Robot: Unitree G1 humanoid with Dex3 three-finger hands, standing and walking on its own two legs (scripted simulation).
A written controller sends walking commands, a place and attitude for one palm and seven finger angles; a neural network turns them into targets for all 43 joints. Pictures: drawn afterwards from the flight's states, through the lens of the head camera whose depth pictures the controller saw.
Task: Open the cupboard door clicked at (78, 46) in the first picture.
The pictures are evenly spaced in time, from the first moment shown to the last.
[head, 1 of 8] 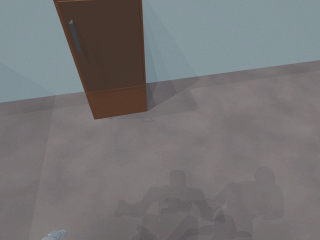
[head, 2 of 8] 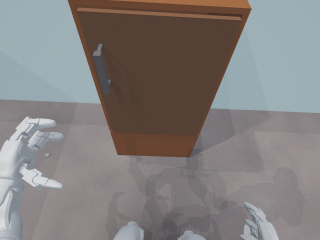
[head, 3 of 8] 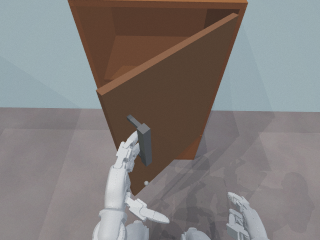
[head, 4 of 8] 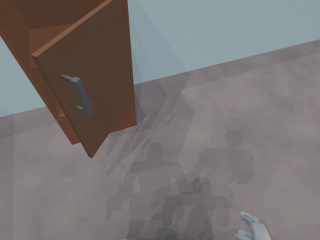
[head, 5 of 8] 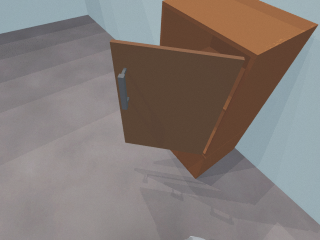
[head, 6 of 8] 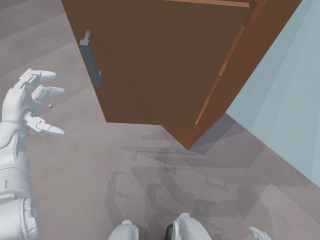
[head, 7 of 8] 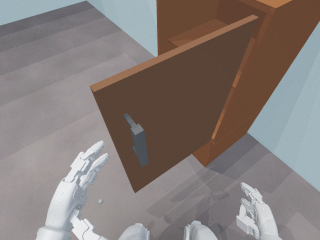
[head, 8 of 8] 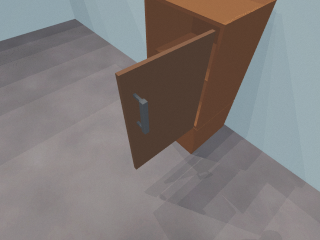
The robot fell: no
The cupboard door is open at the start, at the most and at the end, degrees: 0 88 88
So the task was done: yes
